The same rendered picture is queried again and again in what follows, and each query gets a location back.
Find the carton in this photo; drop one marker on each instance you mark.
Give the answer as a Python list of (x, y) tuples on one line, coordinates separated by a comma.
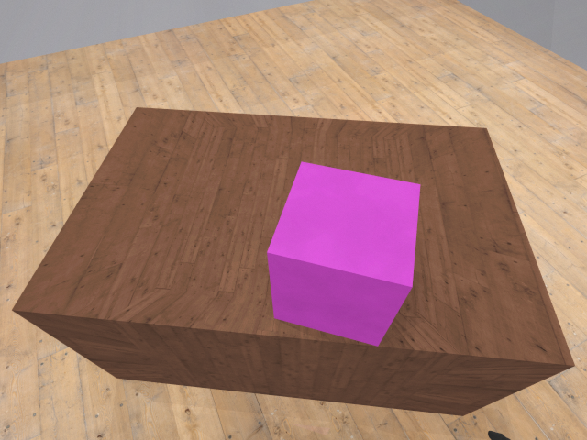
[(342, 257)]

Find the pedestal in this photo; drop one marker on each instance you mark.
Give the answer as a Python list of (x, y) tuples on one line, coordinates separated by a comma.
[(161, 272)]

